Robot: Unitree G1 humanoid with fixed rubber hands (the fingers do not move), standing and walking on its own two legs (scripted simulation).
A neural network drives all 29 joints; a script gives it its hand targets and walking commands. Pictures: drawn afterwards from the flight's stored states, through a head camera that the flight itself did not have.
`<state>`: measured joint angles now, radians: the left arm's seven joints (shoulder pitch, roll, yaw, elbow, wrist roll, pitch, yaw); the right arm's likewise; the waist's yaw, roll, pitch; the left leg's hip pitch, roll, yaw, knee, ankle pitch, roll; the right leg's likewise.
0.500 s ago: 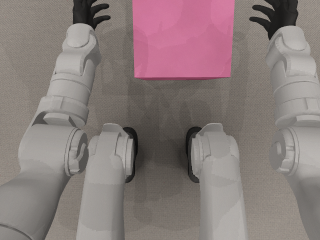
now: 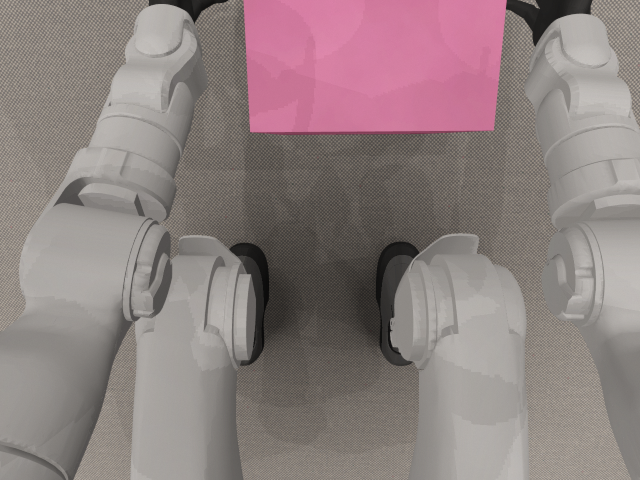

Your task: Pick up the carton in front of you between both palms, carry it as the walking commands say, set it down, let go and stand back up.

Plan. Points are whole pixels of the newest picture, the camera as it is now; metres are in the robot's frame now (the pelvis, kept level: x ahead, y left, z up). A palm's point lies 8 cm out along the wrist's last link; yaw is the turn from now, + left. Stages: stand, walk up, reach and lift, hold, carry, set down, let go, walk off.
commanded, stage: reach and lift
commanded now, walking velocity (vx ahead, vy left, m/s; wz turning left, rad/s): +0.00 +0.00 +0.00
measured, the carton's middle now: (361, 40) +0.52 -0.06 -0.24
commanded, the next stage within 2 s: none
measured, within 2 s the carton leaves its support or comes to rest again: leaves its support in 0.56 s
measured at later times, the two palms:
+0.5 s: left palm (200, 5) +0.54 +0.10 -0.17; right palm (530, 7) +0.52 -0.20 -0.17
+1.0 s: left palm out of the picture +0.50 +0.10 +0.01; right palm out of the picture +0.48 -0.20 +0.01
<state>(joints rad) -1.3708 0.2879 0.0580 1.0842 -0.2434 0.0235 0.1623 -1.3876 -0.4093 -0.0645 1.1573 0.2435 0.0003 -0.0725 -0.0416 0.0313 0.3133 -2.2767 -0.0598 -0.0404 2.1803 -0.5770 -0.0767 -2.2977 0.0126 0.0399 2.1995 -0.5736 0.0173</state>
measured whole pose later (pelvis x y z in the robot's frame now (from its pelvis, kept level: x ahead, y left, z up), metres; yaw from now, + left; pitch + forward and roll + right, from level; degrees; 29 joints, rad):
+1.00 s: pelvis -0.01 +0.01 +0.08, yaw -3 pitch +42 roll +1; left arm -1.11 -0.02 0.50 0.78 0.18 0.29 0.12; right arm -1.13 -0.12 -0.41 0.85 -0.17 0.33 -0.04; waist -0.03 0.04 -0.10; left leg -2.12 -0.13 -0.08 1.91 -0.53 -0.08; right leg -2.15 0.10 0.09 1.91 -0.49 0.07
